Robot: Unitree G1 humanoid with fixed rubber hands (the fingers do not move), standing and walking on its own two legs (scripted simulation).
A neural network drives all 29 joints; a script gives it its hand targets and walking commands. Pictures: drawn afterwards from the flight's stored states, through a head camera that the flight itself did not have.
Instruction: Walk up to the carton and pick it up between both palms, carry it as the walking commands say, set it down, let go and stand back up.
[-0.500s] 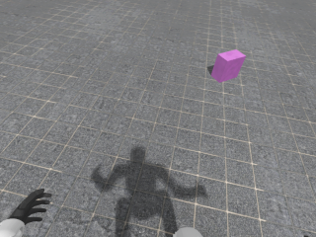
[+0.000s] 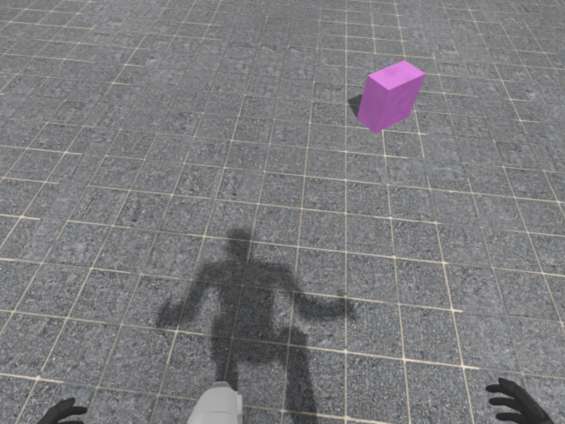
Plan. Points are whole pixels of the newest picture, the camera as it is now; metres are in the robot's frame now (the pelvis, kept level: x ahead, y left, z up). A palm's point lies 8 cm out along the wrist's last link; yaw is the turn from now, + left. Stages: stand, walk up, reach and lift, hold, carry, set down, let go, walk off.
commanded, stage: walk up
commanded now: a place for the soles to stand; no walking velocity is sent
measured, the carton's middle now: (389, 97) +1.70 -0.51 -0.64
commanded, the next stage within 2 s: none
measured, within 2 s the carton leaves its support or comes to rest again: neither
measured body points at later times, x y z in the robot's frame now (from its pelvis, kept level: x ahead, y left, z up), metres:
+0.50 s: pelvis +0.28 -0.05 -0.01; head +0.29 -0.06 +0.44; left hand +0.56 +0.22 -0.05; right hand +0.22 -0.43 -0.08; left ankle +0.20 +0.12 -0.73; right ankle +0.37 -0.19 -0.74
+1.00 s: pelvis +0.53 -0.11 -0.01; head +0.55 -0.09 +0.44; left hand +0.68 +0.21 -0.12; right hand +0.60 -0.47 -0.06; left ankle +0.63 -0.03 -0.73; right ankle +0.41 -0.20 -0.67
